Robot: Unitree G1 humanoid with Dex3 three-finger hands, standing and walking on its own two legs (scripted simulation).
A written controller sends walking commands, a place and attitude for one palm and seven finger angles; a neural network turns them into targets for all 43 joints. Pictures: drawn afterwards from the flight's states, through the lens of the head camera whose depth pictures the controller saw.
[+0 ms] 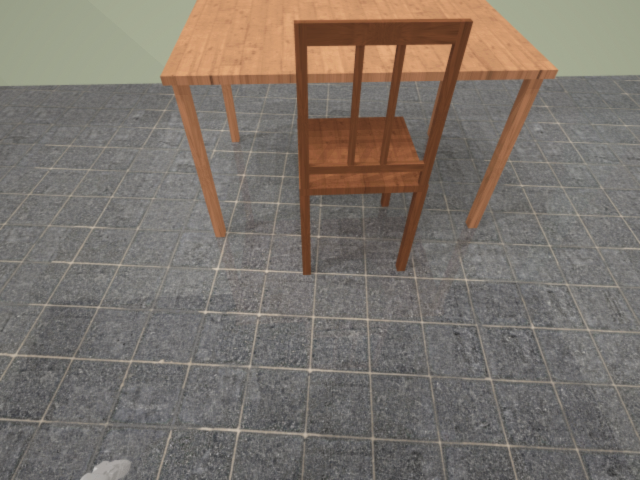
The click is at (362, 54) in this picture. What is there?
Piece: chair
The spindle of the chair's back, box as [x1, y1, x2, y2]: [347, 45, 364, 165]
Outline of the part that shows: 364,45 356,46 347,159 348,165 353,165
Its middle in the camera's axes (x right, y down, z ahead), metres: +0.09 -0.34 +1.03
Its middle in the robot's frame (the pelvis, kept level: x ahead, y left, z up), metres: +1.00 -0.04 -0.06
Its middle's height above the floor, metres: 0.71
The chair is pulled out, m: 0.00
